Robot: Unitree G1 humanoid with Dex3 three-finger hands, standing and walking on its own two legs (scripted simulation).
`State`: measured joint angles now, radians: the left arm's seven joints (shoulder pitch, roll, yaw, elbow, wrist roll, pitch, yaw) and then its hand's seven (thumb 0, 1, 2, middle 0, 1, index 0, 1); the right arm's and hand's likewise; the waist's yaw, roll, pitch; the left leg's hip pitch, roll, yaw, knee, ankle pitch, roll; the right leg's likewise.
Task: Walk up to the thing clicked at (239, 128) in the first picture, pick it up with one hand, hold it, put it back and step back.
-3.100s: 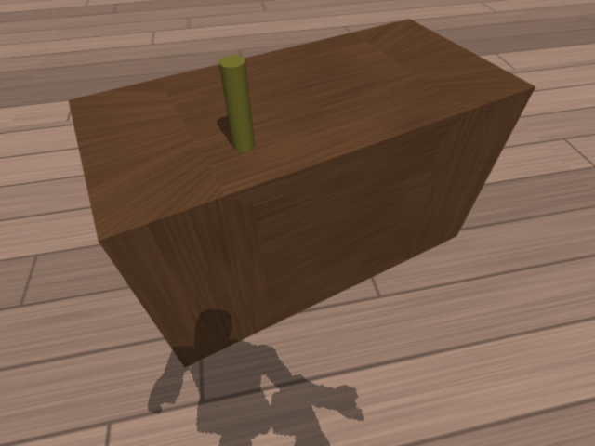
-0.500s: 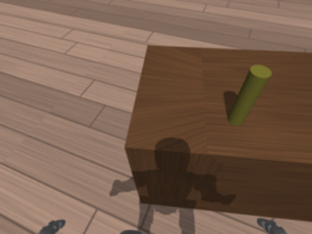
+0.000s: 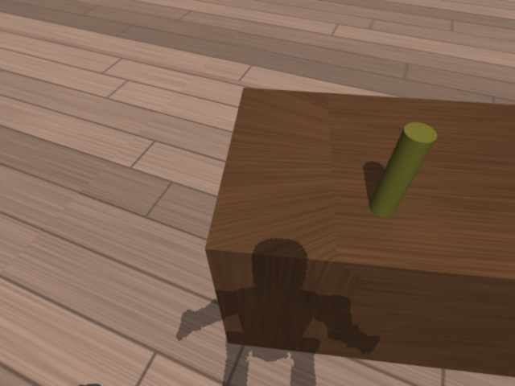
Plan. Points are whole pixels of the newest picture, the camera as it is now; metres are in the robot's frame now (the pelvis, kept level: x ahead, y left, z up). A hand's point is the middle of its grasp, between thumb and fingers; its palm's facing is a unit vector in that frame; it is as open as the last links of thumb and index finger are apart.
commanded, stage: walk up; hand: right
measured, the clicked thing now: (398, 174) +0.48 -0.24 +0.02
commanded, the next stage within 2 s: stand in 0.26 s
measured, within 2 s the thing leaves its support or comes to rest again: neither
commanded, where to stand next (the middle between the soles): +0.05 +0.01 m, yaw -5 degrees
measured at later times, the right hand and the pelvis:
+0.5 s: hand out of the picture +0.11 -0.26 -0.15, palm faces -0.02 +0.94 -0.33, open 7.4 cm; pelvis +0.01 -0.01 +0.00, yaw -1 degrees
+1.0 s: hand out of the picture +0.08 -0.28 -0.16, palm faces +0.00 +0.94 -0.33, open 7.4 cm; pelvis +0.02 -0.02 +0.00, yaw -2 degrees
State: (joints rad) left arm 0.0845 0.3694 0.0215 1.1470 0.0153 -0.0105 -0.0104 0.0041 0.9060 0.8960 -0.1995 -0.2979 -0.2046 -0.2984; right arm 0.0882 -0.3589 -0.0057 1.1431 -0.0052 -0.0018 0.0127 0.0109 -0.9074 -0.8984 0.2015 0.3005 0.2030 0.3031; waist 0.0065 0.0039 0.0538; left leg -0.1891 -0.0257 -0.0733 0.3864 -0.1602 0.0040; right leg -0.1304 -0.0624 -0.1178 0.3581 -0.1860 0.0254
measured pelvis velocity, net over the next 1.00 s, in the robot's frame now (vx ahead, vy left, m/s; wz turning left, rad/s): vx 0.02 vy -0.02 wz -0.03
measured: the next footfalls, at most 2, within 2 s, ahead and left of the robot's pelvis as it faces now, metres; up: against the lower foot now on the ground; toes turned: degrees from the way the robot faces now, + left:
none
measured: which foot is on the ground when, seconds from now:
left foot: down 0.00-1.00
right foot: down 0.00-1.00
